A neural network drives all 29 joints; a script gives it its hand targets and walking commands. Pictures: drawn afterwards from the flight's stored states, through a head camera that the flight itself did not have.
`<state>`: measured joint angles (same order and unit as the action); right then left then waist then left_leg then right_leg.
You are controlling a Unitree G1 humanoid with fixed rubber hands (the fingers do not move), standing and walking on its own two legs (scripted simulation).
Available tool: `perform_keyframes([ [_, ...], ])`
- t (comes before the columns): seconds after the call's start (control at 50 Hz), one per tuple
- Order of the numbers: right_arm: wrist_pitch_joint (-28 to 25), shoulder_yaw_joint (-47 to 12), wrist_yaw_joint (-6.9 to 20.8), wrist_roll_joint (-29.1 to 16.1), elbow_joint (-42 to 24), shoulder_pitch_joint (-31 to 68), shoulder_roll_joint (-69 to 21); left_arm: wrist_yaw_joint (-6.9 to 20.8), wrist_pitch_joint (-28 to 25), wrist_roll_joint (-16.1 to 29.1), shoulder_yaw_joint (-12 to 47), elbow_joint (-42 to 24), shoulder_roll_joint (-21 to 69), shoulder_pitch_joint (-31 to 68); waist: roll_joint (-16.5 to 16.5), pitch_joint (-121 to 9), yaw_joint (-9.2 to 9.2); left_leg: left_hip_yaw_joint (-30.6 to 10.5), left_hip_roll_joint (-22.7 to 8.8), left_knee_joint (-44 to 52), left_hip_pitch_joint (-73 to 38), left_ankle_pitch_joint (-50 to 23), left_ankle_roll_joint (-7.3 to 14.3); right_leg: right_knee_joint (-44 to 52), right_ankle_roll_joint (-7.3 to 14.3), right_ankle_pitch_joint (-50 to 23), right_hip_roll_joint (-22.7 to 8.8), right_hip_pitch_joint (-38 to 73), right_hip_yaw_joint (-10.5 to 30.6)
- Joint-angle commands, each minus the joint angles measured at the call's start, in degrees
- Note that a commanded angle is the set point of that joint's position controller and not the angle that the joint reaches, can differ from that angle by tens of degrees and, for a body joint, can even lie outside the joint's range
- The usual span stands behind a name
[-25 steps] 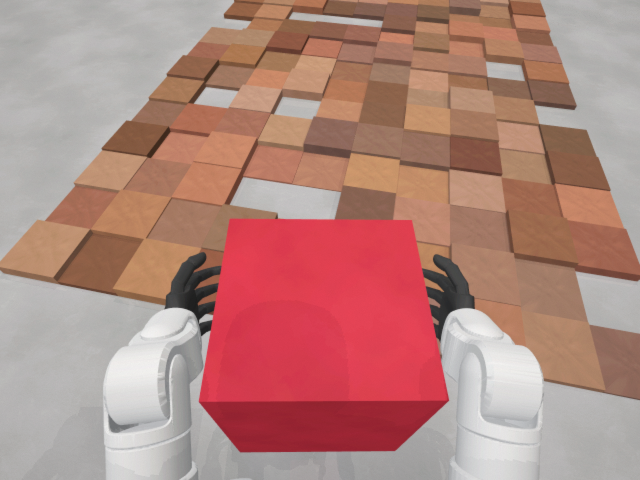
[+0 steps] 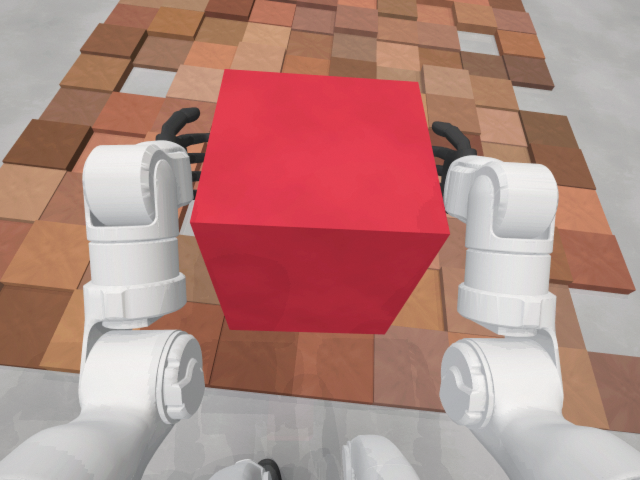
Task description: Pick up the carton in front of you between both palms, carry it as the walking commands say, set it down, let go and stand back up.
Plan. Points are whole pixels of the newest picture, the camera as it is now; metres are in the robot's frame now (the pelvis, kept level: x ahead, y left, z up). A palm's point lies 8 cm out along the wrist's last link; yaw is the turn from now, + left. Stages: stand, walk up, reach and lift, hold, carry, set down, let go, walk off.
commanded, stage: carry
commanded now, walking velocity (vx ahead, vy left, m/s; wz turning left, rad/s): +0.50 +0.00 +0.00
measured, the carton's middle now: (314, 218) +0.40 -0.01 +0.08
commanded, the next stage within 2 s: none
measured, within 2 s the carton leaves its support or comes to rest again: neither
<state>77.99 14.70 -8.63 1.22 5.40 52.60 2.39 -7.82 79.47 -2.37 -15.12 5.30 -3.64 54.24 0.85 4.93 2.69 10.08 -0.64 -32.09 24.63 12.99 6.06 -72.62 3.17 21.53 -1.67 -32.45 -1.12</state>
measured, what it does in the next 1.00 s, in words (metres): climbs: right foot 0.04 m higher, then left foot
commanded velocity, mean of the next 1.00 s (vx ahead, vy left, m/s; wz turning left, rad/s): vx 0.50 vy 0.00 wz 0.00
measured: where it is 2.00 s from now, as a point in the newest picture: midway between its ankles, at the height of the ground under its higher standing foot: (257, 154)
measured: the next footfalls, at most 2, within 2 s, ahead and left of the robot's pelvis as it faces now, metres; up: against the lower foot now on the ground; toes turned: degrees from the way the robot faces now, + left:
right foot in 0.28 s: +0.40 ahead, -0.10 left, +0.04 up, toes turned -3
left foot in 0.70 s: +0.66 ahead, +0.11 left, +0.03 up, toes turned +7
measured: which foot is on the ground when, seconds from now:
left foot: down 0.00-0.30, up 0.32-0.68, down 0.70-1.00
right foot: up 0.00-0.26, down 0.28-0.72, up 0.74-1.00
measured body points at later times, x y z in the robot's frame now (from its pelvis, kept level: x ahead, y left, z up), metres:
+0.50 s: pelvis +0.34 -0.02 +0.04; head +0.46 -0.01 +0.47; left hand +0.72 +0.18 +0.16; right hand +0.76 -0.12 +0.16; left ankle +0.32 +0.10 -0.60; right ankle +0.36 -0.09 -0.69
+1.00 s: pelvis +0.66 +0.05 +0.05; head +0.72 +0.07 +0.50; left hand +1.07 +0.19 +0.19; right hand +1.05 -0.11 +0.20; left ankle +0.63 +0.10 -0.69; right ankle +0.73 -0.09 -0.63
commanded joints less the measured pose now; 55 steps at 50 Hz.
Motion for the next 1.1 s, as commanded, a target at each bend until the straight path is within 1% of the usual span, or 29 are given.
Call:
perform_keyframes([
  [0.0, -1.70, -30.73, 13.93, -26.75, -8.07, 48.94, -62.32, 9.59, -2.92, 22.35, 31.07, -3.84, 62.40, 41.62, -6.75, -36.72, 0.30, -19.53, -15.43, 6.69, -37.76, -27.90, 5.62, 2.16, 0.00, -2.07, -1.59, -12.02, 0.38],
  [0.14, -3.21, -32.13, 13.50, -21.58, -10.92, 43.10, -62.48, 9.51, -4.89, 17.84, 32.35, -6.43, 63.59, 37.47, -8.29, -33.85, 2.92, -13.33, -11.77, 4.07, -46.45, -40.46, 6.46, 13.87, 0.15, -8.70, -0.41, -22.03, -4.76],
  [0.2, -3.63, -34.94, 13.42, -20.84, -13.79, 39.02, -61.15, 9.78, -4.96, 16.50, 33.82, -9.06, 61.58, 33.76, -7.72, -30.56, 2.75, -9.36, -8.67, 3.44, -44.20, -44.67, 4.87, 31.00, -0.14, -15.54, 2.39, -14.79, -8.51],
  [0.22, -3.72, -36.10, 13.50, -20.82, -14.42, 38.60, -60.67, 9.99, -4.85, 16.32, 34.43, -9.49, 60.95, 31.96, -8.28, -30.07, 0.88, -6.63, -8.32, 2.91, -38.16, -52.98, 3.53, 37.38, 0.55, -13.11, 5.56, -4.45, -12.45],
  [0.24, -3.86, -36.96, 13.58, -20.87, -14.66, 37.37, -60.39, 10.29, -4.82, 16.30, 35.05, -9.80, 60.23, 30.50, -10.31, -31.48, -1.77, -5.75, -9.01, -1.48, -33.73, -59.32, 1.68, 40.09, 1.36, -16.82, 7.60, 7.27, -13.59],
  [0.26, -3.98, -38.24, 13.76, -20.84, -14.70, 36.69, -60.20, 10.77, -4.94, 16.59, 35.95, -10.14, 60.16, 29.57, -10.17, -38.29, -6.17, -2.60, -8.20, -13.21, -25.99, -54.69, -1.45, 41.78, 3.71, -20.17, 4.91, 25.39, -10.77],
  [0.28, -3.91, -39.09, 14.22, -21.46, -15.94, 36.66, -61.33, 11.03, -5.73, 16.02, 36.23, -10.16, 58.44, 28.35, 5.13, -49.38, -9.09, -4.73, -2.71, -32.13, -5.22, -33.44, -5.22, 39.18, 12.81, -26.38, -9.94, 49.09, 15.07],
  [0.3, -3.67, -39.45, 14.66, -21.53, -17.15, 37.04, -60.56, 11.32, -6.20, 17.18, 37.09, -10.75, 59.89, 28.05, 19.57, -52.39, -11.14, -7.41, 7.57, -47.99, 7.94, 12.84, -6.07, 45.15, 19.54, -41.09, -17.69, 58.31, 34.07],
  [0.32, -4.13, -39.96, 14.51, -21.34, -17.12, 37.31, -61.17, 11.66, -6.03, 18.64, 38.01, -13.18, 60.17, 28.07, 15.21, -49.93, -10.19, -14.05, 4.87, -56.72, 16.73, 15.37, -4.07, 42.62, 19.10, -43.73, -17.29, 61.80, 30.80],
  [0.34, -4.59, -39.23, 14.20, -20.96, -18.82, 36.88, -60.15, 12.01, -6.30, 20.68, 39.78, -16.15, 62.11, 30.11, 7.77, -46.71, -10.96, -14.75, 3.07, -56.89, 21.36, 13.66, -3.18, 41.70, 16.50, -44.88, -16.77, 60.16, 27.15],
  [0.36, -4.76, -38.88, 13.70, -20.40, -19.86, 37.03, -59.41, 12.27, -6.66, 22.38, 41.04, -19.01, 63.75, 32.57, 3.92, -42.73, -10.28, -14.06, 1.17, -52.73, 23.54, 12.30, -2.22, 42.20, 13.46, -43.65, -15.71, 57.16, 23.35],
  [0.38, -4.90, -38.39, 13.14, -19.29, -20.61, 35.55, -58.41, 12.52, -6.88, 24.04, 42.20, -21.76, 64.39, 34.39, 3.03, -40.90, -9.24, -14.06, -0.33, -47.97, 23.12, 10.82, -1.79, 43.11, 11.48, -40.38, -14.45, 54.25, 20.95],
  [0.42, -5.11, -37.53, 12.00, -17.08, -21.12, 32.22, -56.37, 12.91, -6.97, 26.65, 44.21, -24.85, 64.42, 35.86, 2.78, -40.03, -8.96, -12.74, -0.74, -42.00, 21.77, 9.99, -1.95, 44.53, 9.87, -35.87, -13.25, 51.95, 18.43],
  [0.48, -5.16, -36.58, 10.81, -13.87, -19.73, 28.49, -52.56, 13.54, -6.57, 28.78, 45.41, -25.18, 61.86, 35.68, 3.45, -38.12, -9.05, -10.77, -1.66, -34.39, 25.36, 10.38, -2.77, 45.34, 10.84, -38.38, -14.37, 51.96, 16.46],
  [0.5, -4.91, -36.07, 10.56, -12.95, -18.72, 27.40, -51.16, 13.80, -6.19, 28.96, 45.40, -24.13, 60.90, 35.51, 2.80, -36.92, -8.66, -9.33, -0.98, -27.14, 22.43, 10.24, -3.46, 46.91, 11.04, -38.12, -13.64, 47.63, 14.28],
  [0.56, -3.71, -35.37, 10.47, -11.94, -14.04, 27.29, -49.34, 14.83, -4.81, 28.98, 43.80, -17.59, 59.32, 33.91, 6.83, -33.00, -7.02, -4.32, 1.46, -9.98, 9.00, -3.57, -3.96, 47.66, 7.08, -42.94, -8.71, 36.66, 3.97],
  [0.62, -2.51, -35.34, 11.55, -13.24, -8.70, 28.70, -50.55, 15.59, -4.08, 27.32, 41.09, -9.23, 59.01, 32.75, 8.38, -31.39, -6.31, -2.26, 2.59, 1.30, -1.07, -14.52, -2.65, 43.40, 3.92, -47.65, -7.67, 35.32, -0.85],
  [0.66, -2.00, -34.64, 12.64, -14.77, -4.67, 29.32, -52.28, 15.65, -3.83, 26.02, 39.01, -4.05, 59.73, 32.38, 5.60, -32.89, -1.92, 0.57, 3.46, 8.92, -16.20, -18.30, -2.44, 32.07, 0.82, -45.64, -5.46, 30.76, -4.39],
  [0.68, -1.75, -33.96, 13.30, -15.79, -2.69, 29.94, -53.05, 15.61, -3.74, 25.10, 37.86, -1.61, 59.67, 32.58, 2.18, -33.44, -0.09, -3.63, -1.14, 6.97, -25.69, -16.37, -3.32, 23.49, -0.33, -33.42, -4.49, 22.66, -4.02],
  [0.7, -1.53, -32.51, 13.85, -16.51, -0.18, 30.74, -52.70, 15.46, -3.48, 24.46, 36.36, 1.24, 60.30, 32.18, -8.71, -36.59, -1.01, -23.06, -15.08, 5.12, -37.43, -24.32, -0.24, 13.56, -1.99, -5.84, -0.34, 8.83, -2.81],
  [0.72, -1.91, -31.95, 14.25, -17.17, 2.11, 31.81, -54.27, 15.11, -3.19, 23.50, 34.88, 1.99, 60.40, 33.12, -20.03, -38.43, 1.46, -40.78, -21.39, 9.46, -41.87, -17.53, 8.07, -1.15, -2.57, 8.90, 6.08, -2.89, -1.01],
  [0.74, -2.05, -31.61, 14.79, -18.90, 2.11, 32.34, -56.49, 14.80, -3.15, 23.21, 34.35, 2.53, 61.59, 34.94, -16.71, -36.25, 0.86, -39.21, -20.59, 10.51, -39.81, -12.02, 8.38, -5.76, -1.27, 8.06, 3.53, -7.35, 2.79],
  [0.78, -2.53, -32.88, 15.76, -22.81, -2.36, 39.97, -62.17, 14.19, -3.71, 22.76, 33.00, 0.90, 64.43, 37.80, -5.34, -31.68, 0.37, -30.80, -16.76, 10.36, -31.99, -16.58, 5.46, -2.92, -0.95, 1.48, 0.79, -7.99, 2.68],
  [0.82, -2.74, -34.11, 16.15, -26.07, -6.49, 45.82, -65.79, 12.99, -4.17, 22.19, 32.14, -1.27, 65.45, 37.81, -4.63, -31.65, -0.76, -25.79, -14.96, 11.36, -29.25, -19.24, 3.54, 1.90, -1.19, -1.90, -0.72, -6.83, 2.18],
  [0.84, -2.87, -34.36, 16.10, -26.99, -7.84, 46.98, -66.64, 12.30, -4.27, 21.84, 32.11, -2.60, 65.64, 37.67, -6.59, -32.67, -0.17, -25.20, -15.16, 11.23, -29.72, -21.11, 4.29, 3.23, -1.54, -1.62, -0.37, -6.70, 1.55],
  [0.9, -2.71, -34.11, 15.64, -27.74, -10.12, 45.52, -66.33, 10.44, -4.51, 20.39, 32.08, -4.60, 64.72, 35.22, -5.98, -33.56, 0.58, -21.42, -14.86, 12.03, -33.17, -24.41, 5.55, 12.34, -2.23, -0.53, -0.46, -9.19, -0.40],
  [0.94, -2.53, -34.51, 15.39, -27.67, -11.44, 44.72, -65.24, 9.65, -4.48, 19.46, 32.62, -6.02, 63.69, 34.27, -6.94, -33.86, 1.00, -18.63, -14.01, 10.67, -35.43, -31.69, 5.74, 18.41, -1.97, -1.74, 0.15, -9.81, -2.08],
  [1.0, -2.16, -34.84, 15.07, -26.60, -11.29, 41.67, -62.99, 9.14, -4.17, 18.65, 33.65, -7.00, 61.44, 33.31, -9.16, -34.29, 1.12, -14.28, -12.20, 7.43, -37.22, -39.54, 4.74, 24.13, -1.06, -10.36, 0.82, -8.42, -3.82],
  [1.08, -2.11, -34.74, 15.18, -24.41, -7.24, 37.55, -60.92, 10.17, -3.37, 18.78, 34.59, -4.36, 60.16, 32.24, -8.26, -30.48, 3.56, -11.88, -9.47, 2.99, -42.90, -43.29, 3.93, 37.08, -1.21, -20.85, 2.51, -10.14, -5.13],
])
